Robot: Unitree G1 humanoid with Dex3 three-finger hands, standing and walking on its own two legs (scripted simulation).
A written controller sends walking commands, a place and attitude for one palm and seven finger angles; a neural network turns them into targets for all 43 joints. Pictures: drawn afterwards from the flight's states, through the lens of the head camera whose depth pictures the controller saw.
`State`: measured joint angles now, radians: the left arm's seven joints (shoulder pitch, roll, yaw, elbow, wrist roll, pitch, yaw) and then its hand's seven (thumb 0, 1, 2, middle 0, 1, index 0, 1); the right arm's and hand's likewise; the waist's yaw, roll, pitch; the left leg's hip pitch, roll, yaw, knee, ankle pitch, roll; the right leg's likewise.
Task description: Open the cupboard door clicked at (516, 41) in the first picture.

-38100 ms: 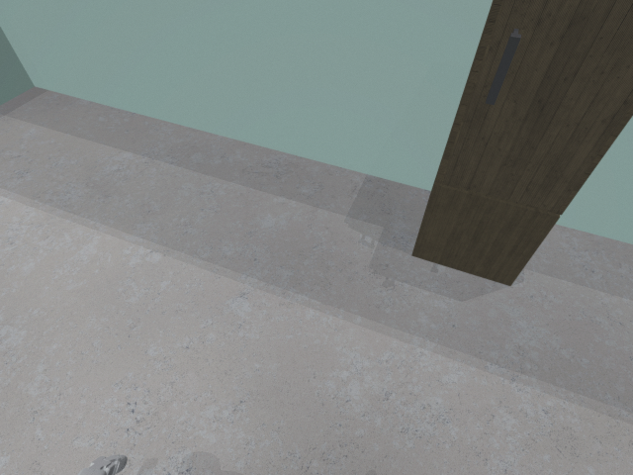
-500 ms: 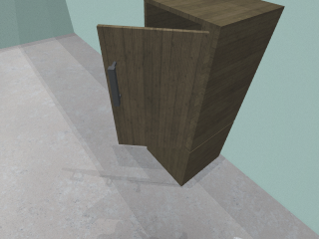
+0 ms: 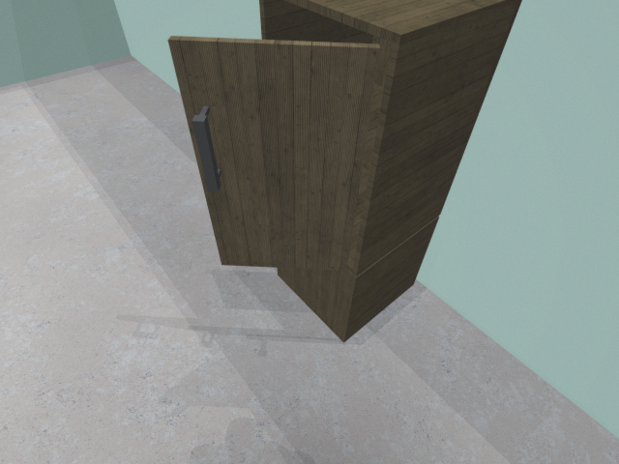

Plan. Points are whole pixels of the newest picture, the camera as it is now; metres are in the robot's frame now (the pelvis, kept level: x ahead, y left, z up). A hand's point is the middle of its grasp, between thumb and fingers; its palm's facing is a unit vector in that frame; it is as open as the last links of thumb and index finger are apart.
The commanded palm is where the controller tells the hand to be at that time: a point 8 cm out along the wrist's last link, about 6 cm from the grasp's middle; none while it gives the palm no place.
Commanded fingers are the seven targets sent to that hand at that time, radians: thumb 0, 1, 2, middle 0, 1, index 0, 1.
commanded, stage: come to a stop and stand still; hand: left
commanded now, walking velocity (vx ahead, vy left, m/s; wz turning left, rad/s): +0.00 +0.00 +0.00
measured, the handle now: (209, 150) +0.65 +0.23 +0.05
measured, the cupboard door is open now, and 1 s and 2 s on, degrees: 47 47 47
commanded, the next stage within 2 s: look again from close up in 0.42 s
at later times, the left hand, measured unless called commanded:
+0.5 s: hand out of the picture -0.03 +0.15 -0.18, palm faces +0.07 -0.98 -0.16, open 7.4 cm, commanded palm none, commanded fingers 0.00 0.90 0.90 -0.20 -0.30 -0.20 -0.30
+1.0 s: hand out of the picture -0.02 +0.15 -0.17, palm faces +0.06 -0.98 -0.18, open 7.4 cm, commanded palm none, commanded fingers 0.00 0.90 0.90 -0.20 -0.30 -0.20 -0.30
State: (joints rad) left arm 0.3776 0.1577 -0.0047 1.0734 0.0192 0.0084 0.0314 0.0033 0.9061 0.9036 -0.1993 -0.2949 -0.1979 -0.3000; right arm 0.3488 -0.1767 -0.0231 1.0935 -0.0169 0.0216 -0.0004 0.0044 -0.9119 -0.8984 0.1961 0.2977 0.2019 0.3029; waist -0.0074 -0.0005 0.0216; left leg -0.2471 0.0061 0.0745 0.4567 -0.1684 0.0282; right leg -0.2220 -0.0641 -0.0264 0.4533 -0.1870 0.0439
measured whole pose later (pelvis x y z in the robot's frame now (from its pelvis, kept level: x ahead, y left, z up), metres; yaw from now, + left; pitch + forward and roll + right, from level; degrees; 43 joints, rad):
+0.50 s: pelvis -0.01 +0.00 +0.00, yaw +0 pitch -1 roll -1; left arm 0.38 0.11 0.02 1.06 0.03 0.00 0.04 0.00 0.91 0.90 -0.20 -0.29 -0.20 -0.30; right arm 0.34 -0.11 -0.03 1.08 -0.02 0.02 -0.01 0.00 -0.91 -0.90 0.20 0.30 0.20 0.30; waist 0.00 0.00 -0.01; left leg -0.32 0.02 0.06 0.51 -0.17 0.02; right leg -0.29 -0.05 -0.02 0.50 -0.21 0.03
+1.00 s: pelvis +0.01 -0.01 +0.00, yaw +0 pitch -1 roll +0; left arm 0.36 0.12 0.01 1.08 0.02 -0.01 0.03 0.00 0.91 0.90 -0.20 -0.29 -0.20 -0.30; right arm 0.28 -0.15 -0.02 1.09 -0.02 0.00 -0.01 0.00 -0.92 -0.90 0.20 0.30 0.20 0.30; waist 0.00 0.01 0.02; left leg -0.27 0.01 0.06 0.46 -0.17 0.02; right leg -0.25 -0.04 -0.01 0.46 -0.20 0.03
